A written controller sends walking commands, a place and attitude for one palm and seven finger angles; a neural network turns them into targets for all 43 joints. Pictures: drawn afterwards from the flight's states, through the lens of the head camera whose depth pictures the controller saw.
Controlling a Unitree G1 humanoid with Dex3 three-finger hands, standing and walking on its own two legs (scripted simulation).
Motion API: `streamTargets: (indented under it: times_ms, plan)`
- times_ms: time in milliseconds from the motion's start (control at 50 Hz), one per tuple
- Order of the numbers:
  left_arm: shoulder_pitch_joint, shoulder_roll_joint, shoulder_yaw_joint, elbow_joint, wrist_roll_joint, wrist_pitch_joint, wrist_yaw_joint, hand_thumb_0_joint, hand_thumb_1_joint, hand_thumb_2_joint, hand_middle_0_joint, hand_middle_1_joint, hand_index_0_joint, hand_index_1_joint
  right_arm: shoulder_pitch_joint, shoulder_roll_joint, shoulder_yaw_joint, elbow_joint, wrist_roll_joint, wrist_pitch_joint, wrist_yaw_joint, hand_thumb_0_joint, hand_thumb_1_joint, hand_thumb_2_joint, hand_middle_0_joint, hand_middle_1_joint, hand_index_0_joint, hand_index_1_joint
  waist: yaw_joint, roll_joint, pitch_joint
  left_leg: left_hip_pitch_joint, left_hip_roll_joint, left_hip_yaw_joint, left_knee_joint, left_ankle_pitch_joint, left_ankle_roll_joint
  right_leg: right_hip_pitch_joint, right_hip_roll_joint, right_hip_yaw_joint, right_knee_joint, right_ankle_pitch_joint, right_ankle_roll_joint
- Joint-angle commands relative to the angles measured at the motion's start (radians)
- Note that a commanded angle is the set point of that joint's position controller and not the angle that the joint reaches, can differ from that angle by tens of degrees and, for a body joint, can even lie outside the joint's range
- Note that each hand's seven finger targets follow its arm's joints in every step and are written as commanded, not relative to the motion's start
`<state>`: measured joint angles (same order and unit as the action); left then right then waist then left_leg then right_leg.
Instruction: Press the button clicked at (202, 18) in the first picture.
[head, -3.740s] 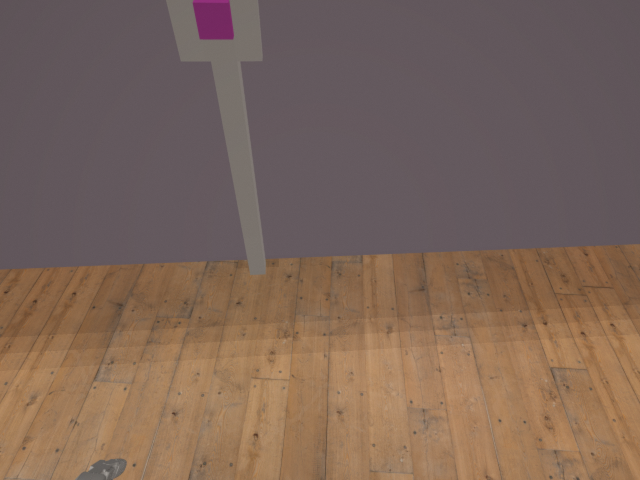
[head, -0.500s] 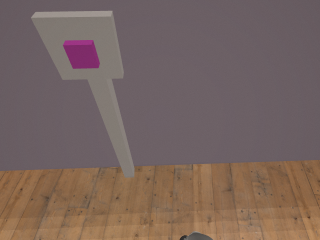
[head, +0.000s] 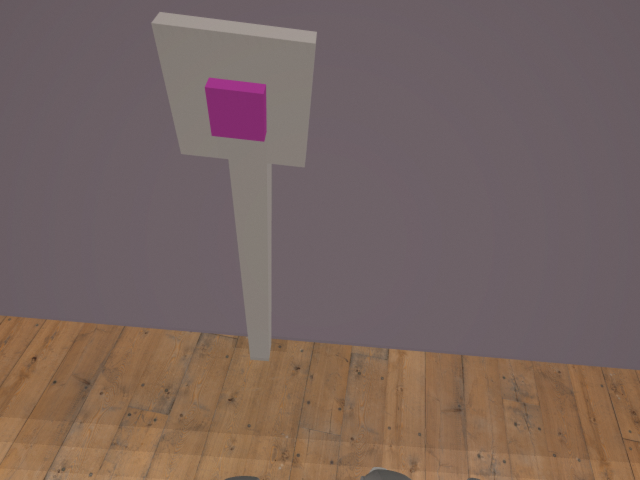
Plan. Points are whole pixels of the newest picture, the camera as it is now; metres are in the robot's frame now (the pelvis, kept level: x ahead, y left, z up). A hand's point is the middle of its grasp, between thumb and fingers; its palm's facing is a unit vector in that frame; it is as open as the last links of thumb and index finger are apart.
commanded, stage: come to a stop and stand still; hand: left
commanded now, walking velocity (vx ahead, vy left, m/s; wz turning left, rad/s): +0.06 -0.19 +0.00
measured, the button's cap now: (238, 109) +0.50 +0.16 +0.18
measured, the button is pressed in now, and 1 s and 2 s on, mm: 0 0 0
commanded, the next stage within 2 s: look again from close up in 0.84 s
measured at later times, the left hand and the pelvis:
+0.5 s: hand out of the picture -0.01 +0.14 -0.16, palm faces -0.03 -0.98 -0.21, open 7.4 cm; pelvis -0.03 -0.03 +0.01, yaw -2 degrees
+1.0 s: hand out of the picture -0.05 +0.10 -0.17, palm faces -0.01 -0.99 -0.14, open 7.4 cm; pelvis -0.02 -0.04 +0.01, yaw -3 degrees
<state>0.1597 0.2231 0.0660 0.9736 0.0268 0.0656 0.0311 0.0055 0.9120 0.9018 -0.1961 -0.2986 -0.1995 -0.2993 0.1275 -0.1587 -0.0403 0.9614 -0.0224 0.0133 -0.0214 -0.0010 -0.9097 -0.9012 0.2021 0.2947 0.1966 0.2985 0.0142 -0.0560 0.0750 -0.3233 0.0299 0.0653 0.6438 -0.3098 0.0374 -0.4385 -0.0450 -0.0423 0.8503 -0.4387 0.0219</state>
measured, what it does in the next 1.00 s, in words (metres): steps on the spot: right foot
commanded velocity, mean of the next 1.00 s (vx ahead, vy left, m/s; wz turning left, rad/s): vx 0.00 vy -0.03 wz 0.00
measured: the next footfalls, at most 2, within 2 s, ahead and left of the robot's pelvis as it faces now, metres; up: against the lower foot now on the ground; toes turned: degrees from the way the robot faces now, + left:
right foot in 0.42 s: -0.02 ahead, -0.15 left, +0.00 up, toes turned -5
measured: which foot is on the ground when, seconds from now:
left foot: down 0.00-1.00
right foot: up 0.00-0.40, down 0.42-1.00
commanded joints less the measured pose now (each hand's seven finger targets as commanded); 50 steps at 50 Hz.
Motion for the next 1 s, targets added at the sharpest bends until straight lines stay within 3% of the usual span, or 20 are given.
streamTargets:
  times_ms: [0, 40, 180, 260, 320, 360, 380, 400, 420, 440, 460, 500, 540, 600, 680, 900, 920, 940, 960, 980]
  plan:
    - [0.131, 0.071, 0.025, -0.007, 0.002, -0.019, -0.016, 0.0, 0.9, 0.9, -0.2, -0.3, -0.2, -0.3, 0.011, -0.16, -0.022, -0.049, -0.005, -0.024, -0.023, 0.0, -0.9, -0.9, 0.2, 0.3, 0.2, 0.3, 0.009, 0.202, -0.063, 0.052, 0.241, -0.231, -0.409, 0.145, 0.072, -0.058, 0.026, 0.112, 0.277, 0.069, 0.017]
    - [0.154, 0.068, 0.02, 0.014, -0.003, -0.023, -0.022, 0.0, 0.9, 0.9, -0.2, -0.3, -0.2, -0.3, 0.046, -0.149, -0.021, -0.026, 0.005, -0.031, -0.029, 0.0, -0.9, -0.9, 0.2, 0.3, 0.2, 0.3, -0.001, 0.175, -0.109, 0.159, 0.24, -0.19, -0.401, 0.21, 0.078, -0.058, 0.014, 0.104, 0.236, 0.094, 0.028]
    - [0.108, 0.035, 0.003, 0.033, -0.004, -0.021, -0.025, 0.0, 0.9, 0.9, -0.2, -0.3, -0.2, -0.3, 0.2, -0.168, -0.033, 0.062, 0.002, -0.028, -0.038, 0.0, -0.9, -0.9, 0.2, 0.3, 0.2, 0.3, -0.065, 0.202, -0.113, 0.323, 0.28, -0.218, -0.383, 0.431, 0.103, -0.013, -0.003, 0.056, 0.016, -0.003, 0.036]
    - [0.107, 0.01, -0.013, 0.055, -0.009, -0.02, -0.023, 0.0, 0.9, 0.9, -0.2, -0.3, -0.2, -0.3, 0.19, -0.18, -0.035, 0.088, -0.001, -0.019, -0.029, 0.0, -0.9, -0.9, 0.2, 0.3, 0.2, 0.3, -0.064, 0.225, -0.09, 0.23, 0.267, -0.226, -0.415, 0.235, 0.103, 0.085, -0.005, 0.029, -0.116, -0.042, 0.019]
    - [0.171, -0.008, -0.023, 0.093, -0.013, -0.029, -0.015, 0.0, 0.9, 0.9, -0.2, -0.3, -0.2, -0.3, 0.166, -0.175, -0.036, 0.107, 0.0, -0.016, -0.018, 0.0, -0.9, -0.9, 0.2, 0.3, 0.2, 0.3, -0.035, 0.23, -0.097, 0.165, 0.232, -0.213, -0.422, 0.1, 0.078, 0.184, 0.01, -0.004, -0.29, 0.035, -0.002]
    - [0.231, -0.001, -0.024, 0.123, -0.012, -0.043, -0.009, 0.0, 0.9, 0.9, -0.2, -0.3, -0.2, -0.3, 0.164, -0.15, -0.032, 0.119, 0.009, -0.015, -0.013, 0.0, -0.9, -0.9, 0.2, 0.3, 0.2, 0.3, -0.003, 0.179, -0.09, 0.076, 0.178, -0.156, -0.381, 0.037, 0.026, 0.324, 0.005, -0.02, -0.498, 0.195, -0.008]
    - [0.238, 0.027, -0.025, 0.132, -0.009, -0.051, -0.002, 0.0, 0.9, 0.9, -0.2, -0.3, -0.2, -0.3, 0.176, -0.109, -0.025, 0.128, 0.015, -0.014, -0.008, 0.0, -0.9, -0.9, 0.2, 0.3, 0.2, 0.3, -0.008, 0.098, -0.073, 0.017, 0.128, -0.11, -0.327, 0.0, -0.016, 0.366, -0.054, 0.052, -0.556, 0.194, -0.031]
    - [0.212, 0.059, -0.027, 0.127, -0.009, -0.06, 0.004, 0.0, 0.9, 0.9, -0.2, -0.3, -0.2, -0.3, 0.181, -0.064, -0.012, 0.127, 0.02, -0.012, -0.003, 0.0, -0.9, -0.9, 0.2, 0.3, 0.2, 0.3, -0.019, 0.008, -0.049, 0.002, 0.073, -0.05, -0.264, -0.019, -0.049, 0.308, -0.155, 0.157, -0.607, 0.104, -0.07]
    - [0.178, 0.086, -0.03, 0.116, -0.012, -0.063, 0.005, 0.0, 0.9, 0.9, -0.2, -0.3, -0.2, -0.3, 0.181, -0.034, 0.002, 0.126, 0.018, -0.009, 0.004, 0.0, -0.9, -0.9, 0.2, 0.3, 0.2, 0.3, -0.031, -0.027, -0.032, 0.048, 0.043, -0.031, -0.235, -0.007, -0.058, 0.203, -0.208, 0.198, -0.653, 0.009, -0.095]
    - [0.152, 0.09, -0.027, 0.115, -0.013, -0.071, 0.006, 0.0, 0.9, 0.9, -0.2, -0.3, -0.2, -0.3, 0.18, -0.032, 0.005, 0.132, 0.007, 0.001, 0.005, 0.0, -0.9, -0.9, 0.2, 0.3, 0.2, 0.3, -0.028, -0.195, 0.01, 0.06, 0.037, -0.017, -0.192, 0.009, -0.056, 0.122, -0.185, 0.217, -0.699, -0.066, -0.098]
    - [0.14, 0.066, -0.032, 0.113, -0.014, -0.071, 0.008, 0.0, 0.9, 0.9, -0.2, -0.3, -0.2, -0.3, 0.176, -0.043, 0.004, 0.139, 0.002, 0.006, 0.004, 0.0, -0.9, -0.9, 0.2, 0.3, 0.2, 0.3, -0.021, -0.21, 0.081, 0.065, 0.046, -0.023, -0.162, 0.026, -0.051, 0.057, -0.18, 0.217, -0.72, -0.091, -0.101]
    - [0.128, 0.03, -0.042, 0.118, -0.02, -0.075, 0.007, 0.0, 0.9, 0.9, -0.2, -0.3, -0.2, -0.3, 0.245, -0.035, 0.011, 0.175, 0.003, -0.004, 0.001, 0.0, -0.9, -0.9, 0.2, 0.3, 0.2, 0.3, -0.049, -0.092, 0.075, 0.115, 0.057, -0.028, -0.2, 0.139, -0.048, 0.076, -0.131, 0.152, -0.648, 0.041, -0.094]
    - [0.155, 0.012, -0.045, 0.124, -0.025, -0.077, 0.007, 0.0, 0.9, 0.9, -0.2, -0.3, -0.2, -0.3, 0.274, -0.04, 0.014, 0.197, 0.006, -0.01, -0.003, 0.0, -0.9, -0.9, 0.2, 0.3, 0.2, 0.3, -0.042, -0.012, 0.036, 0.134, 0.067, -0.042, -0.235, 0.184, -0.05, 0.127, -0.085, 0.114, -0.593, 0.107, -0.074]
    - [0.172, 0.013, -0.041, 0.126, -0.023, -0.067, 0.008, 0.0, 0.9, 0.9, -0.2, -0.3, -0.2, -0.3, 0.266, -0.034, 0.013, 0.2, 0.006, 0.0, -0.005, 0.0, -0.9, -0.9, 0.2, 0.3, 0.2, 0.3, -0.035, 0.013, 0.109, 0.107, 0.065, -0.036, -0.225, 0.11, -0.057, 0.062, -0.083, 0.127, -0.628, -0.037, -0.069]
    - [0.191, 0.001, -0.041, 0.13, -0.023, -0.07, 0.008, 0.0, 0.9, 0.9, -0.2, -0.3, -0.2, -0.3, 0.285, -0.019, 0.015, 0.203, 0.006, -0.003, -0.009, 0.0, -0.9, -0.9, 0.2, 0.3, 0.2, 0.3, -0.035, 0.037, 0.099, 0.099, 0.068, -0.039, -0.225, 0.13, -0.055, 0.081, -0.071, 0.123, -0.608, 0.004, -0.07]
    - [0.248, -0.036, -0.045, 0.152, -0.021, -0.082, 0.012, 0.0, 0.9, 0.9, -0.2, -0.3, -0.2, -0.3, 0.259, -0.023, 0.01, 0.201, 0.014, -0.024, -0.02, 0.0, -0.9, -0.9, 0.2, 0.3, 0.2, 0.3, -0.025, 0.064, -0.004, 0.153, 0.09, -0.055, -0.244, 0.251, -0.041, 0.198, -0.054, 0.08, -0.537, 0.267, -0.054]
    - [0.315, 0.001, -0.048, 0.165, -0.002, -0.109, 0.046, 0.0, 0.9, 0.9, -0.2, -0.3, -0.2, -0.3, 0.117, -0.05, 0.019, 0.106, 0.017, -0.04, -0.006, 0.0, -0.9, -0.9, 0.2, 0.3, 0.2, 0.3, 0.029, 0.014, 0.053, 0.015, 0.07, -0.031, 0.0, 0.186, -0.064, 0.18, -0.121, 0.181, -0.556, 0.704, -0.012]
    - [0.278, 0.026, -0.041, 0.143, 0.001, -0.126, 0.048, 0.0, 0.9, 0.9, -0.2, -0.3, -0.2, -0.3, 0.138, -0.009, 0.028, 0.052, 0.014, -0.038, -0.001, 0.0, -0.9, -0.9, 0.2, 0.3, 0.2, 0.3, -0.03, -0.005, -0.006, -0.011, 0.037, -0.031, -0.034, 0.081, -0.059, 0.283, -0.179, 0.149, -0.485, 1.022, -0.035]
    - [0.283, 0.03, -0.045, 0.118, -0.002, -0.13, 0.044, 0.0, 0.9, 0.9, -0.2, -0.3, -0.2, -0.3, 0.2, 0.007, 0.028, 0.051, 0.014, -0.041, -0.004, 0.0, -0.9, -0.9, 0.2, 0.3, 0.2, 0.3, -0.032, -0.114, -0.11, 0.018, 0.028, -0.034, -0.057, 0.046, -0.033, 0.353, -0.166, 0.117, -0.421, 1.023, -0.063]
    - [0.265, 0.012, -0.047, 0.103, -0.007, -0.131, 0.041, 0.0, 0.9, 0.9, -0.2, -0.3, -0.2, -0.3, 0.228, -0.012, 0.023, 0.055, 0.014, -0.045, -0.006, 0.0, -0.9, -0.9, 0.2, 0.3, 0.2, 0.3, -0.038, -0.124, -0.176, 0.044, 0.02, -0.041, -0.082, 0.109, -0.025, 0.396, -0.137, 0.088, -0.381, 0.998, -0.072]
